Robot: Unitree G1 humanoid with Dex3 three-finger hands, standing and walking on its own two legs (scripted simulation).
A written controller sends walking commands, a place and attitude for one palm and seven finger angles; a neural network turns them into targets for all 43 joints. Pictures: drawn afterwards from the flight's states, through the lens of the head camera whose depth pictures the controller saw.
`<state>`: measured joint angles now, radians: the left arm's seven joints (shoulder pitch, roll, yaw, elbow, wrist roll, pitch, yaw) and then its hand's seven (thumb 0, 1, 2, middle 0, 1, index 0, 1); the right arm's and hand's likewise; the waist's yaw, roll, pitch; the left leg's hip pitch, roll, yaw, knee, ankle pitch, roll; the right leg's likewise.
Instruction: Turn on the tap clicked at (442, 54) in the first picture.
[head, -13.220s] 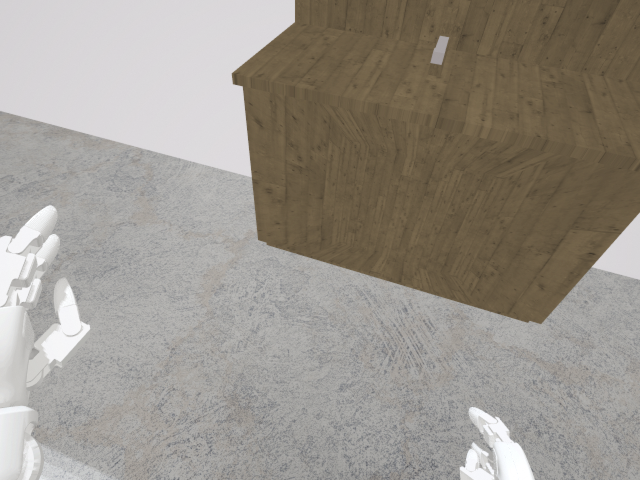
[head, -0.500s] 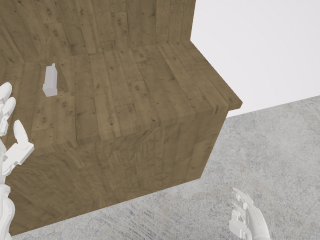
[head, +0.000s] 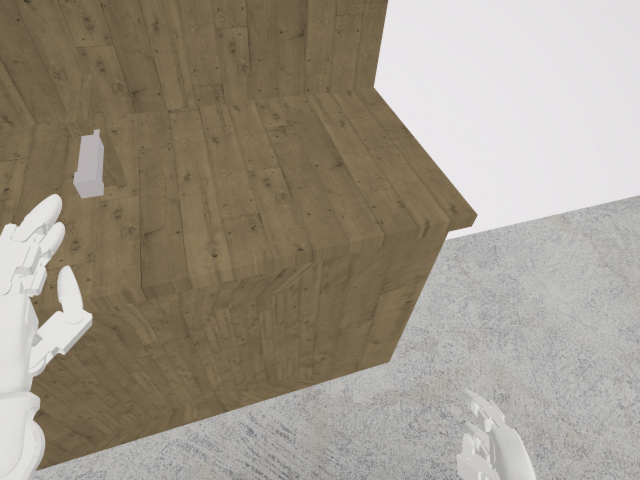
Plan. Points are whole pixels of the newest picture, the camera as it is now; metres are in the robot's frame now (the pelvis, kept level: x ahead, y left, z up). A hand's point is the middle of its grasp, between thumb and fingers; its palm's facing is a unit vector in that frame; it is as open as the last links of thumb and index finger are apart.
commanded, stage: come to a stop and stand still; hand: left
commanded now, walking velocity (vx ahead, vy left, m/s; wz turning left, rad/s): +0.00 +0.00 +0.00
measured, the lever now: (89, 183) +0.45 +0.37 +0.10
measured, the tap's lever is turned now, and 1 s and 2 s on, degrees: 0 0 0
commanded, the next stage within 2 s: look again from close up in 0.30 s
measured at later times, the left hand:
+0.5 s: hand (71, 318) +0.22 +0.26 +0.15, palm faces +0.41 -0.84 -0.34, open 7.4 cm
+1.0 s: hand (74, 317) +0.22 +0.26 +0.15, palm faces +0.42 -0.83 -0.35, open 7.4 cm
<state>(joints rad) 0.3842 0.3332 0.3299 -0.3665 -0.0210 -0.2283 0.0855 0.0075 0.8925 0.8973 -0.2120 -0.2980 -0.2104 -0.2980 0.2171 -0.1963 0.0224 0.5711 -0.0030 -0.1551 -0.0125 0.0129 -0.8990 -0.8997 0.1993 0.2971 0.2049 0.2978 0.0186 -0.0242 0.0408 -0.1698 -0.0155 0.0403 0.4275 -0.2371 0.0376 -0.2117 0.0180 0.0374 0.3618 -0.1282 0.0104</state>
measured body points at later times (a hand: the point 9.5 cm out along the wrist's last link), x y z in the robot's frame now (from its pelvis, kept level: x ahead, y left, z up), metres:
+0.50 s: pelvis +0.01 +0.00 +0.00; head +0.02 +0.02 +0.45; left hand +0.19 +0.30 +0.17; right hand +0.20 -0.21 -0.07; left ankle +0.00 +0.09 -0.74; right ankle +0.04 -0.13 -0.74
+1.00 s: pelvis +0.02 +0.00 +0.00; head +0.03 +0.01 +0.45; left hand +0.19 +0.30 +0.17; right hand +0.19 -0.22 -0.08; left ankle +0.00 +0.09 -0.74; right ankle +0.04 -0.13 -0.74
